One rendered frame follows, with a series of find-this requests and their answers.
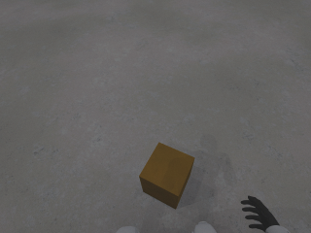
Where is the carton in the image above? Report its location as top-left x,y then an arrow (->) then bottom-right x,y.
139,143 -> 195,210

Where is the right robot hand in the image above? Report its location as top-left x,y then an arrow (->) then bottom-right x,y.
241,195 -> 280,232

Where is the robot right thigh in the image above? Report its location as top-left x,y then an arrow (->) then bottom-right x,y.
191,223 -> 217,233

